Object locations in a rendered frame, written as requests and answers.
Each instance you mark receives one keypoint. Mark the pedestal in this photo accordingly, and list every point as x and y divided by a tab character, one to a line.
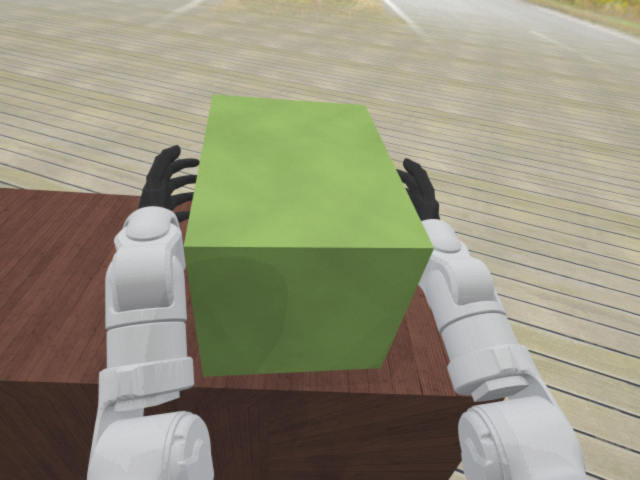
397	422

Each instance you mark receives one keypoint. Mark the robot right hand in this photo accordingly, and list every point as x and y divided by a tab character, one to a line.
421	191

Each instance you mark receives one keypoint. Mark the robot right forearm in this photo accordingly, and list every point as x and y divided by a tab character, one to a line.
486	360

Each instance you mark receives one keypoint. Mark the robot left hand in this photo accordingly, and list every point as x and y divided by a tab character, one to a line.
159	187

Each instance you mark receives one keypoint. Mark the right robot upper arm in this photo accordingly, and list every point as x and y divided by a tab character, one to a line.
519	439

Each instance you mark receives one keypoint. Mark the robot left forearm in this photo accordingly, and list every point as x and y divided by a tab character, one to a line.
145	311

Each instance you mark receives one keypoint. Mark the left robot upper arm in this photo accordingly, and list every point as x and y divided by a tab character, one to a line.
169	446

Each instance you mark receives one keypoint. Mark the carton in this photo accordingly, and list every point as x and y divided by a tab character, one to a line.
303	248

